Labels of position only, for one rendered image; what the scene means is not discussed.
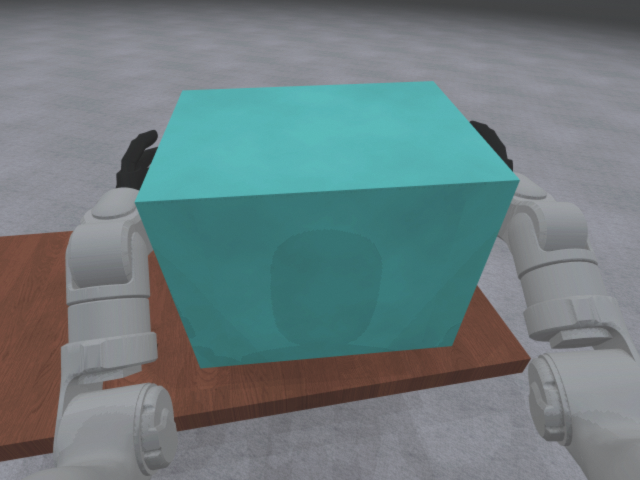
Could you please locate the table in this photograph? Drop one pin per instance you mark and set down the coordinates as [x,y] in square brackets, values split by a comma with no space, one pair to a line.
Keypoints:
[34,327]

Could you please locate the left robot hand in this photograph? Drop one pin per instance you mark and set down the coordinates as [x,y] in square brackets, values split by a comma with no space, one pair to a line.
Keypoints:
[135,162]

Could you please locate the robot left forearm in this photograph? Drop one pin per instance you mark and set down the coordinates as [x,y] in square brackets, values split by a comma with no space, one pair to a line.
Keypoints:
[107,286]

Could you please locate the right robot hand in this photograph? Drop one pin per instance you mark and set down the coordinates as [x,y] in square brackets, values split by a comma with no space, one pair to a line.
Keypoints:
[492,139]

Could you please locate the robot right forearm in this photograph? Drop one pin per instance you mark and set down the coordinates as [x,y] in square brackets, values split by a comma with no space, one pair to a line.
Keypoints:
[567,303]

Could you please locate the robot right upper arm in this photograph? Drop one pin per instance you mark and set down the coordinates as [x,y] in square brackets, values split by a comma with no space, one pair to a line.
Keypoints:
[589,402]

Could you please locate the robot left upper arm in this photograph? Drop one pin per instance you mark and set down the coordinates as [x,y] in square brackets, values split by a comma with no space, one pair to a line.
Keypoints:
[123,433]

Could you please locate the carton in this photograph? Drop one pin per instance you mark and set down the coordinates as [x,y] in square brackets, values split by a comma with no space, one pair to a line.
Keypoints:
[318,221]

